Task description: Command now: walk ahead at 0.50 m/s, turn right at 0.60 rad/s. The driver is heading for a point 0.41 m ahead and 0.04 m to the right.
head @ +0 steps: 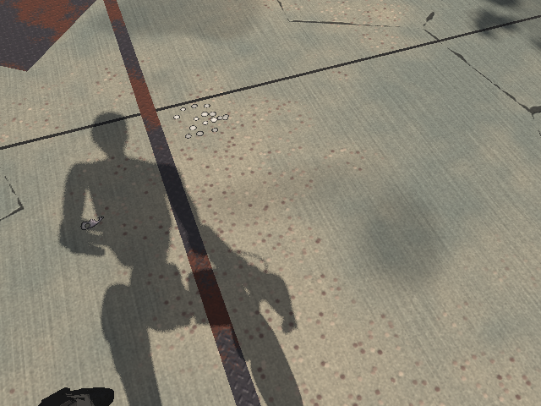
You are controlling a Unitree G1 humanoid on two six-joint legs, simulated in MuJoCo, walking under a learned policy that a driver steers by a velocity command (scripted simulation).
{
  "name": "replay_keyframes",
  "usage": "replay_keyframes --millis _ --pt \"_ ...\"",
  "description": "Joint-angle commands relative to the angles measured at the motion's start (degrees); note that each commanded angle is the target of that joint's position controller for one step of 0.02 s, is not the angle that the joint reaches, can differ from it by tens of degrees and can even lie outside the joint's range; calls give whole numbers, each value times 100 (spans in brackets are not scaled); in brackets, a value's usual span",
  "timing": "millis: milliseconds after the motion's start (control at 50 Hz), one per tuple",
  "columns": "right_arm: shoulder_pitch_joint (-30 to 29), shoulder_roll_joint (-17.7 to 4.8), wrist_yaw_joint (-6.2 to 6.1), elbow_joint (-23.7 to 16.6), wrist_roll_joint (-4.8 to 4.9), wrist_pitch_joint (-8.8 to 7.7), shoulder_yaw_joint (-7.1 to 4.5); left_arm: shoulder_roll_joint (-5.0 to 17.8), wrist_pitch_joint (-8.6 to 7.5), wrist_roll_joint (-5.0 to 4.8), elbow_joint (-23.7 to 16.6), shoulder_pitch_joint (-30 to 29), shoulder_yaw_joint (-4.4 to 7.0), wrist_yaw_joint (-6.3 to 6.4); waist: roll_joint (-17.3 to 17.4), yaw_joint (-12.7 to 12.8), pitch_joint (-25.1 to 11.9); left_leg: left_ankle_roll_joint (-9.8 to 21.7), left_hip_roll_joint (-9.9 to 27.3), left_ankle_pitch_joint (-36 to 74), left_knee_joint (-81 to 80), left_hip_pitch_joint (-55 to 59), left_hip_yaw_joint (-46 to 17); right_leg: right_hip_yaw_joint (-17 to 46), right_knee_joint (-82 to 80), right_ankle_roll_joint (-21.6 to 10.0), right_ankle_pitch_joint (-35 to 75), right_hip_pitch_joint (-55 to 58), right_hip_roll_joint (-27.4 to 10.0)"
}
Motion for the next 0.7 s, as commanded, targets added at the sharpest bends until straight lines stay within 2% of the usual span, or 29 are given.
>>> replay_keyframes --millis 20,40,60,80,100,120,140,160,180,200,220,240,260,300,340,380,400,440,480,500,520,540,560,580,600,620,640,660,700 --pt "-149 -1130 -31 -280 96 28 -264 343 -85 2 -630 -556 80 -98 596 159 153 776 1607 3511 -41 114 -344 -354 -394 -237 -377 182 223" --pt "-163 -1230 -52 -283 127 64 -294 451 -65 25 -634 -413 136 -102 712 300 -4 719 1614 4544 351 232 -233 -519 -424 -359 -697 510 414" --pt "-182 -1321 -75 -293 155 106 -321 611 -39 41 -573 -39 226 -93 802 555 -269 660 1589 5489 1001 267 -125 -668 -456 -504 -970 1060 638" --pt "-264 -1313 -98 -316 181 144 -312 845 -15 30 -370 775 373 -57 725 1045 -690 526 1453 5798 2065 -38 40 -750 -783 -709 -747 2177 880" --pt "-229 -1127 -126 -372 99 129 -230 1213 42 11 -90 1819 567 44 410 1533 -1203 300 1252 4717 3618 -1221 72 -220 -930 -968 -546 3941 736" --pt "230 -254 -55 -699 -205 26 48 1891 30 -59 -71 1780 652 129 -1258 898 -1549 -59 245 -810 5724 -3881 -99 2735 -1152 -1865 -950 5881 -811" --pt "-96 -545 25 -825 -54 -198 66 1630 -88 -15 -303 1935 539 89 -927 1178 -2635 -69 -170 -1724 6692 -4663 -1553 4882 -2120 -2471 -2032 6364 -1450" --pt "-716 -916 81 -991 181 -316 -39 1241 -179 38 -212 1777 422 57 -482 1320 -1872 31 160 -1135 6643 -5175 -1754 4077 -2309 -2104 -1840 5926 -1255" --pt "-849 -840 77 -1043 170 -383 10 1085 -226 25 -185 1498 369 62 -191 1104 -1253 107 392 -628 6130 -5055 -1700 3333 -2323 -1885 -1427 5082 -1004" --pt "-847 -814 34 -965 23 -395 3 924 -236 38 -230 1080 310 73 137 829 -879 69 577 -337 5613 -4680 -1691 2795 -2356 -1708 -803 4243 -766" --pt "-749 -880 24 -925 -61 -346 -39 784 -245 100 -310 810 253 94 51 618 -717 25 689 -139 5279 -4257 -1724 2432 -2456 -1650 -183 3652 -601" --pt "-662 -876 35 -912 -84 -276 -53 770 -246 135 -351 689 236 116 -20 491 -652 -40 703 -42 5105 -3992 -1714 2306 -2575 -1657 95 3281 -524" --pt "-617 -799 37 -902 -110 -217 -41 793 -262 121 -326 659 243 141 -11 435 -610 -131 690 6 4879 -3881 -1648 2177 -2641 -1694 388 3032 -489" --pt "-754 -621 23 -925 -149 -127 14 883 -271 116 -241 697 256 219 32 411 -424 -313 609 328 4311 -3774 -1487 1716 -2677 -1668 1124 2549 -363" --pt "-1086 -422 31 -981 -175 -104 102 954 -230 123 -133 731 273 304 -28 510 -301 -404 465 1119 3370 -3465 -1336 1102 -2521 -1416 1886 2197 -60" --pt "-1451 -297 84 -1026 -164 -136 163 942 -167 100 20 984 271 354 -151 749 -411 -378 211 2167 2532 -2985 -1219 814 -2339 -1143 1902 2090 152" --pt "-1564 -308 116 -1049 -129 -150 164 936 -145 97 106 1134 263 362 -189 837 -477 -343 121 2550 2278 -2827 -1234 872 -2292 -1070 1688 2160 118" --pt "-1696 -403 159 -1093 -98 -152 133 891 -124 84 237 1256 239 363 -262 888 -490 -226 72 2640 1921 -2786 -1359 1088 -2100 -991 1410 2466 -31" --pt "-1644 -568 184 -1101 -140 -166 59 808 -112 101 320 1264 209 365 -327 814 -524 -41 84 2320 1648 -2787 -1486 1375 -1695 -910 1343 2891 -213" --pt "-1512 -621 187 -1069 -164 -179 24 773 -103 114 344 1202 198 367 -366 718 -544 65 82 2200 1526 -2674 -1482 1475 -1447 -852 1364 3021 -244" --pt "-1246 -618 183 -980 -196 -202 2 695 -89 109 347 1078 173 371 -343 535 -584 182 68 2456 1203 -2317 -1400 1452 -1105 -741 1390 3032 -123" --pt "-1040 -780 152 -946 -265 -236 -37 555 -96 151 321 1140 134 371 -109 478 -792 323 320 3898 1104 -1646 -1513 1314 -550 -517 1215 2891 234" --pt "-809 -1034 124 -1020 -393 -248 -49 356 -132 229 300 1598 55 360 637 600 -1449 820 1237 5982 1549 -255 -2325 1138 520 -197 -346 2143 671" --pt "-511 -749 126 -875 -372 -146 2 268 -110 136 500 2311 -12 364 1718 607 -2246 1801 2221 6322 1467 727 -3646 909 1896 203 -3473 1390 1031" --pt "-464 -431 175 -830 -146 -66 99 693 -28 112 554 2248 65 354 1344 557 -2241 1852 2226 4878 1211 520 -4135 1091 2333 354 -4005 1177 849" --pt "-689 -398 189 -821 -67 2 120 828 93 57 519 1790 124 377 960 511 -1725 1652 2032 3485 1005 96 -3951 1036 2585 472 -3738 897 691" --pt "-958 -393 188 -844 -87 69 142 805 220 55 500 1475 134 417 724 538 -1335 1481 1847 2413 749 -440 -3743 864 2523 541 -3474 827 562" --pt "-1287 -335 181 -885 -115 124 180 755 333 88 467 1286 144 443 685 621 -956 1335 1677 1592 511 -1043 -3489 757 2149 564 -3282 920 404" --pt "-1636 -421 146 -887 -194 229 150 467 418 107 532 1279 75 475 1057 749 -615 1058 1182 868 177 -1944 -2819 437 969 556 -2969 1665 357"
